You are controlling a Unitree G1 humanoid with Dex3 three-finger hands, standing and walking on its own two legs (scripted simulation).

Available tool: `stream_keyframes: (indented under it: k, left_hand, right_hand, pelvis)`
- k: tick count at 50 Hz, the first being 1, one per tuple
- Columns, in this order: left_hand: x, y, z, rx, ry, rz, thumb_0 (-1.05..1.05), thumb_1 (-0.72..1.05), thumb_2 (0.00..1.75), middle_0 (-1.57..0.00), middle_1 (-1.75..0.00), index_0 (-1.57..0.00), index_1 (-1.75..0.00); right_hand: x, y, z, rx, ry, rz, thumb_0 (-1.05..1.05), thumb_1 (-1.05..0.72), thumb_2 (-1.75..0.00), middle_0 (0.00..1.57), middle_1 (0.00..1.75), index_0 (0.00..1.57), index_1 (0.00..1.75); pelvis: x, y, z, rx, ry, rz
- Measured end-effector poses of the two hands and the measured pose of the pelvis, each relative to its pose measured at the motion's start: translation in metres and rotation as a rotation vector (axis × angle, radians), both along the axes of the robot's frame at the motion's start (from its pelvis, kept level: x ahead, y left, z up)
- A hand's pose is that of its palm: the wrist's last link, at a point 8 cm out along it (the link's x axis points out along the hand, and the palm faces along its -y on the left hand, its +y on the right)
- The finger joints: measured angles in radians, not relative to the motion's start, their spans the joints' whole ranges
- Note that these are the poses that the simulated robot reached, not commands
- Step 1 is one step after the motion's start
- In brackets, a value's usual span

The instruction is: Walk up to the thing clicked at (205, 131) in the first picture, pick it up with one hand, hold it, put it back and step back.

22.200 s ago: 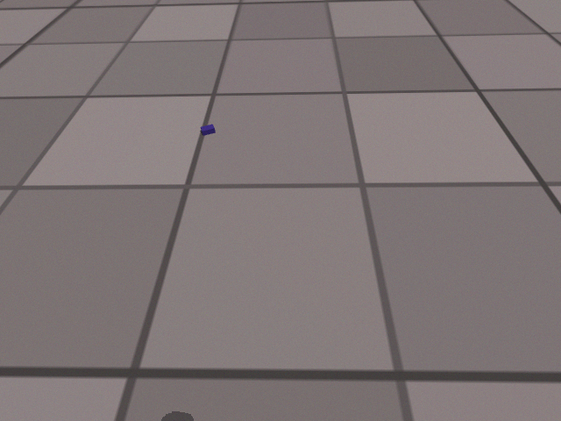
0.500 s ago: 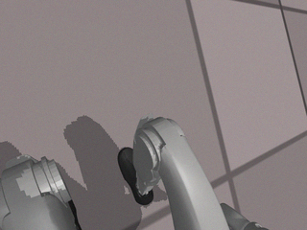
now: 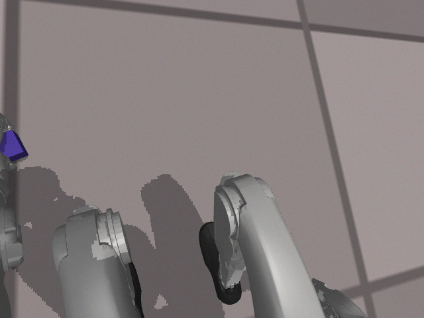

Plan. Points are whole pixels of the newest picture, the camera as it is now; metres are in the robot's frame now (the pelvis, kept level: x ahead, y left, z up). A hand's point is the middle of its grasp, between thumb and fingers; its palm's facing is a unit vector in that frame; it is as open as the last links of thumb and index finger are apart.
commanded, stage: settle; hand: left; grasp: from above
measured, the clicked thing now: out of the picture +0.45 +0.34 -0.22
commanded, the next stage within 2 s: lift in 0.22 s
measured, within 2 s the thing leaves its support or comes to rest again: neither
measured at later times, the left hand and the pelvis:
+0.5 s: hand out of the picture +0.44 +0.33 -0.13, palm faces -0.38 -0.18 -0.91, open 7.6 cm; pelvis +0.00 -0.01 +0.02, yaw +4 degrees
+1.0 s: hand out of the picture +0.37 +0.33 +0.03, palm faces -0.39 -0.17 -0.91, open 7.6 cm; pelvis +0.00 +0.00 +0.13, yaw +7 degrees
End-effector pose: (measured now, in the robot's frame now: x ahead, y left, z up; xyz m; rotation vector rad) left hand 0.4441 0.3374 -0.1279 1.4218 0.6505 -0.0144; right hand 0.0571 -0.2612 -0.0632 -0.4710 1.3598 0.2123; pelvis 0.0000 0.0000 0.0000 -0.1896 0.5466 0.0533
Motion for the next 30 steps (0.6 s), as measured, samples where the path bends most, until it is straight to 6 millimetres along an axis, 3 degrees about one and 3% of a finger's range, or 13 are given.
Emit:
stream_keyframes:
  k: [17,30]
  left_hand:
    - [0.002,-0.006,0.039,0.007,-0.018,-0.032,-0.01,0.33,0.03,-1.07,-0.05,-1.08,-0.04]
    - [-0.013,-0.004,0.082,-0.009,0.01,-0.02,-0.01,0.35,0.0,-1.05,-0.05,-1.07,-0.04]
  right_hand:
    - [0.01,-0.002,-0.017,-0.005,-0.008,-0.065,0.0,-0.91,-0.9,0.2,0.3,0.2,0.3]
    - [0.012,-0.006,-0.001,-0.024,-0.006,-0.157,0.0,-0.92,-0.9,0.2,0.3,0.2,0.3]
  pelvis:
    - [-0.001,-0.005,0.008,0.045,0.028,0.025]
    - [0.0,-0.005,0.036,0.061,0.058,0.043]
